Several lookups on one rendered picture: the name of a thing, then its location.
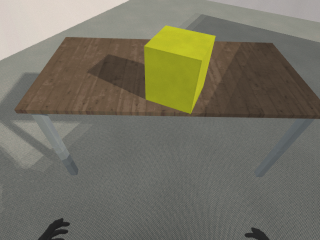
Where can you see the table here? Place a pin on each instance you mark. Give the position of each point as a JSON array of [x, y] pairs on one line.
[[106, 76]]

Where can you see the carton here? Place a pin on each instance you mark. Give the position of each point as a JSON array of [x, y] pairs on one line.
[[176, 62]]

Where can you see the right robot hand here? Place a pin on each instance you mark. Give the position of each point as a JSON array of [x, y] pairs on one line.
[[257, 234]]

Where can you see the left robot hand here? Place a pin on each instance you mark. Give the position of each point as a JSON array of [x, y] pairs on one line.
[[52, 232]]

